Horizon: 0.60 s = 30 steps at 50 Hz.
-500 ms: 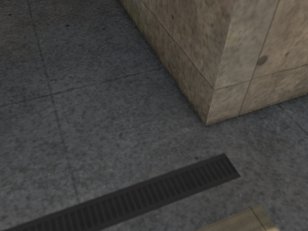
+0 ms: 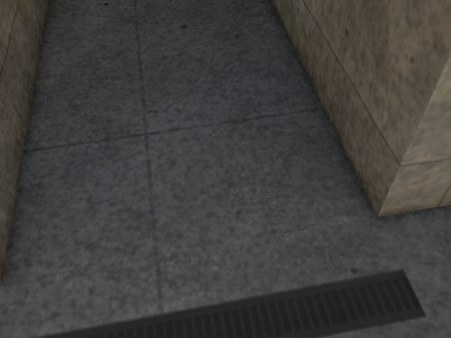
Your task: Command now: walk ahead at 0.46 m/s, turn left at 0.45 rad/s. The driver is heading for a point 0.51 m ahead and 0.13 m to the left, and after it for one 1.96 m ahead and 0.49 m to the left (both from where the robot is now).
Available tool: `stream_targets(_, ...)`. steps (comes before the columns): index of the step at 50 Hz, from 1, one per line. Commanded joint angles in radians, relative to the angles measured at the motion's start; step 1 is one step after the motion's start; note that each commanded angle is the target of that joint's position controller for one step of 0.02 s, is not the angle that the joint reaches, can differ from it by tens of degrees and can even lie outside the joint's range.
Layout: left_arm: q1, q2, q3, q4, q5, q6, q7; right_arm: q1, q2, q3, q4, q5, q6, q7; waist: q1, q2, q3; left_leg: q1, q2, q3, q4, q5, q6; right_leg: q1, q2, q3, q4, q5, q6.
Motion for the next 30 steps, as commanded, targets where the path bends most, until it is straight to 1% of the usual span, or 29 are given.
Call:
stream_targets(1, 0.003, 0.178, 0.037, -0.034, -0.012, -0.010, 0.009, -0.179, -0.013, 0.011, -0.132, -0.002, -0.010, 0.019, 0.011, -0.107, 0.107, 0.006, -0.015, 0.062, -0.108, 0.052, 0.015, -0.078, -0.266, 0.036, -0.079, 0.417, -0.117)
stream_targets(2, 0.005, 0.181, 0.038, -0.028, -0.018, -0.006, 0.008, -0.189, -0.020, 0.009, -0.145, 0.000, -0.009, 0.025, 0.003, -0.108, 0.110, 0.008, -0.019, 0.067, -0.128, 0.031, 0.031, -0.044, -0.280, 0.023, -0.058, 0.472, -0.112)
stream_targets(3, -0.004, 0.189, 0.040, -0.028, -0.021, -0.001, 0.009, -0.188, -0.032, 0.004, -0.157, 0.000, -0.008, 0.031, -0.013, -0.112, 0.102, 0.029, -0.032, 0.081, -0.143, 0.001, 0.050, -0.014, -0.290, 0.005, -0.021, 0.587, -0.103)
stream_targets(4, -0.015, 0.203, 0.044, -0.031, -0.022, 0.004, 0.011, -0.174, -0.049, -0.004, -0.164, 0.000, -0.007, 0.036, -0.034, -0.126, 0.077, 0.074, -0.058, 0.106, -0.143, -0.036, 0.071, 0.011, -0.297, -0.012, 0.035, 0.762, -0.093)
stream_targets(5, -0.025, 0.219, 0.048, -0.035, -0.023, 0.012, 0.016, -0.135, -0.070, -0.016, -0.164, 0.001, -0.004, 0.039, -0.066, -0.146, 0.037, 0.142, -0.091, 0.133, -0.132, -0.082, 0.093, 0.031, -0.301, -0.025, 0.119, 0.942, -0.083)
stream_targets(6, -0.036, 0.231, 0.051, -0.040, -0.021, 0.023, 0.021, -0.037, -0.104, -0.036, -0.146, 0.004, 0.000, 0.039, -0.123, -0.159, -0.023, 0.264, -0.129, 0.152, -0.127, -0.120, 0.117, 0.025, -0.295, -0.038, 0.260, 1.071, -0.071)
stream_targets(7, -0.043, 0.234, 0.048, -0.048, -0.019, 0.028, 0.024, 0.103, -0.152, -0.064, -0.114, 0.002, 0.005, 0.032, -0.203, -0.138, -0.103, 0.493, -0.165, 0.148, -0.172, -0.090, 0.154, -0.067, -0.275, -0.051, 0.465, 1.063, -0.047)
stream_targets(8, -0.039, 0.223, 0.039, -0.066, -0.009, 0.021, 0.029, 0.249, -0.226, -0.095, -0.084, 0.000, 0.018, 0.009, -0.266, -0.040, -0.182, 0.767, -0.067, -0.045, -0.211, -0.155, 0.198, -0.299, -0.233, -0.047, 0.771, 0.749, -0.004)
stream_targets(9, 0.063, 0.055, -0.009, -0.116, 0.015, -0.006, 0.006, 0.231, -0.303, -0.099, -0.093, 0.001, 0.013, -0.001, -0.129, 0.201, -0.283, 1.058, 0.204, -0.637, -0.320, -0.342, 0.389, -0.717, -0.015, 0.045, 1.138, -0.227, 0.053)
stream_targets(10, -0.055, 0.137, 0.004, -0.141, -0.030, -0.051, -0.011, 0.283, -0.246, -0.082, -0.103, -0.006, 0.004, -0.002, -0.199, 0.105, -0.374, 1.090, 0.251, -0.841, -0.482, -0.447, 0.406, -0.816, 0.009, 0.271, 1.244, -0.274, 0.031)
stream_targets(11, -0.150, 0.180, 0.017, -0.177, -0.065, -0.070, -0.016, 0.240, -0.197, -0.069, -0.094, -0.015, -0.009, -0.003, -0.198, 0.079, -0.221, 0.994, 0.222, -0.689, -0.505, -0.380, 0.348, -0.904, -0.043, 0.275, 1.224, -0.178, 0.006)
stream_targets(12, -0.164, 0.178, 0.015, -0.180, -0.053, -0.079, -0.009, 0.162, -0.166, -0.060, -0.112, -0.009, -0.019, -0.002, -0.148, -0.008, -0.132, 0.829, 0.176, -0.556, -0.507, -0.272, 0.312, -0.866, -0.091, 0.271, 1.134, -0.085, -0.008)
stream_targets(13, -0.160, 0.180, 0.023, -0.167, -0.026, -0.076, 0.000, 0.087, -0.139, -0.053, -0.132, -0.014, -0.025, -0.001, -0.100, -0.046, -0.082, 0.676, 0.134, -0.461, -0.517, -0.162, 0.287, -0.789, -0.121, 0.268, 1.048, -0.041, -0.004)
stream_targets(14, -0.127, 0.195, 0.031, -0.162, -0.008, -0.062, 0.001, 0.044, -0.125, -0.046, -0.152, -0.029, -0.031, -0.003, -0.059, -0.027, -0.070, 0.575, 0.102, -0.400, -0.537, -0.063, 0.281, -0.708, -0.142, 0.277, 1.008, -0.001, 0.003)
stream_targets(15, -0.113, 0.199, 0.036, -0.164, -0.002, -0.048, 0.003, 0.031, -0.128, -0.045, -0.160, -0.030, -0.033, -0.005, -0.037, -0.015, -0.061, 0.515, 0.093, -0.377, -0.553, -0.002, 0.281, -0.667, -0.148, 0.274, 0.972, 0.005, 0.016)
stream_targets(16, -0.112, 0.184, 0.035, -0.171, 0.005, -0.036, 0.004, 0.038, -0.133, -0.046, -0.159, -0.024, -0.036, -0.008, -0.028, -0.015, -0.055, 0.469, 0.085, -0.345, -0.562, 0.048, 0.285, -0.650, -0.150, 0.262, 0.931, 0.011, 0.034)
stream_targets(17, -0.127, 0.172, 0.032, -0.180, 0.010, -0.025, 0.006, 0.052, -0.140, -0.047, -0.155, -0.019, -0.039, -0.012, -0.027, -0.016, -0.043, 0.426, 0.072, -0.309, -0.569, 0.077, 0.284, -0.644, -0.146, 0.249, 0.884, 0.036, 0.050)
stream_targets(18, -0.162, 0.151, 0.028, -0.196, 0.010, -0.020, 0.007, 0.070, -0.151, -0.050, -0.153, -0.018, -0.036, -0.019, -0.035, -0.017, -0.029, 0.394, 0.054, -0.281, -0.572, 0.077, 0.280, -0.644, -0.137, 0.234, 0.820, 0.078, 0.065)
stream_targets(19, -0.213, 0.144, 0.024, -0.214, 0.011, -0.018, 0.007, 0.091, -0.164, -0.053, -0.150, -0.017, -0.033, -0.026, -0.050, -0.014, -0.012, 0.378, 0.037, -0.265, -0.575, 0.067, 0.268, -0.658, -0.126, 0.226, 0.743, 0.140, 0.076)
stream_targets(20, -0.261, 0.147, 0.023, -0.229, 0.014, -0.016, 0.009, 0.112, -0.176, -0.056, -0.145, -0.015, -0.032, -0.032, -0.066, -0.005, 0.000, 0.374, 0.020, -0.252, -0.574, 0.052, 0.249, -0.667, -0.114, 0.228, 0.664, 0.217, 0.083)
stream_targets(21, -0.311, 0.122, 0.015, -0.243, 0.011, -0.017, 0.007, 0.134, -0.170, -0.056, -0.141, -0.009, -0.027, -0.037, -0.089, 0.002, 0.003, 0.380, 0.003, -0.238, -0.568, 0.004, 0.232, -0.665, -0.099, 0.228, 0.584, 0.291, 0.082)
stream_targets(22, -0.348, 0.115, 0.010, -0.255, 0.007, -0.020, 0.002, 0.152, -0.170, -0.055, -0.139, -0.007, -0.023, -0.040, -0.106, 0.012, 0.006, 0.381, -0.008, -0.237, -0.562, -0.032, 0.218, -0.650, -0.083, 0.230, 0.505, 0.348, 0.081)
stream_targets(23, -0.375, 0.120, 0.008, -0.270, 0.008, -0.022, -0.002, 0.188, -0.178, -0.057, -0.130, -0.001, -0.021, -0.042, -0.118, 0.021, 0.003, 0.399, 0.000, -0.265, -0.555, -0.080, 0.209, -0.645, -0.066, 0.240, 0.455, 0.384, 0.084)
stream_targets(24, -0.405, 0.129, 0.010, -0.281, 0.006, -0.025, -0.006, 0.195, -0.179, -0.057, -0.126, -0.001, -0.015, -0.046, -0.123, 0.023, 0.019, 0.410, -0.005, -0.265, -0.528, -0.028, 0.197, -0.642, -0.050, 0.241, 0.402, 0.396, 0.083)
stream_targets(26, -0.443, 0.140, 0.011, -0.304, 0.010, -0.032, -0.017, 0.224, -0.179, -0.059, -0.117, -0.003, 0.003, -0.054, -0.131, 0.041, 0.003, 0.439, -0.017, -0.268, -0.434, 0.154, 0.165, -0.598, -0.003, 0.230, 0.337, 0.403, 0.077)
stream_targets(28, -0.440, 0.157, 0.018, -0.311, 0.010, -0.037, -0.027, 0.242, -0.169, -0.058, -0.120, -0.005, 0.027, -0.066, -0.124, 0.061, -0.040, 0.500, -0.019, -0.314, -0.330, 0.220, 0.133, -0.555, 0.035, 0.243, 0.292, 0.366, 0.066)
stream_targets(29, -0.419, 0.169, 0.024, -0.308, 0.009, -0.041, -0.030, 0.234, -0.166, -0.059, -0.129, -0.013, 0.035, -0.074, -0.110, 0.082, -0.054, 0.521, -0.017, -0.341, -0.286, 0.228, 0.123, -0.531, 0.044, 0.247, 0.278, 0.326, 0.060)
stream_targets(30, -0.374, 0.183, 0.030, -0.296, 0.009, -0.045, -0.030, 0.206, -0.159, -0.058, -0.150, -0.014, 0.039, -0.076, -0.085, 0.107, -0.068, 0.534, -0.027, -0.363, -0.233, 0.258, 0.107, -0.483, 0.042, 0.249, 0.254, 0.316, 0.044)
Keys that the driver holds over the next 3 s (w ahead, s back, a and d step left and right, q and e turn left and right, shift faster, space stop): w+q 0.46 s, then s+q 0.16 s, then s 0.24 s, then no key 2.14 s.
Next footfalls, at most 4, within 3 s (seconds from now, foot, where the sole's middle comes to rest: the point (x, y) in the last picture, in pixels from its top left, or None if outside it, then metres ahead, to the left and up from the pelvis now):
0.16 left None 0.26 0.13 -0.78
0.64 right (250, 307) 0.57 0.02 -0.78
1.04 left None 0.34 0.19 -0.78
1.36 right None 0.42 -0.06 -0.78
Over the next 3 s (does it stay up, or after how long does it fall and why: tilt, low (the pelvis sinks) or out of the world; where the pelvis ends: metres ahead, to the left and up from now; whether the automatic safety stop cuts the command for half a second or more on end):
stays up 0.35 0.04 0.00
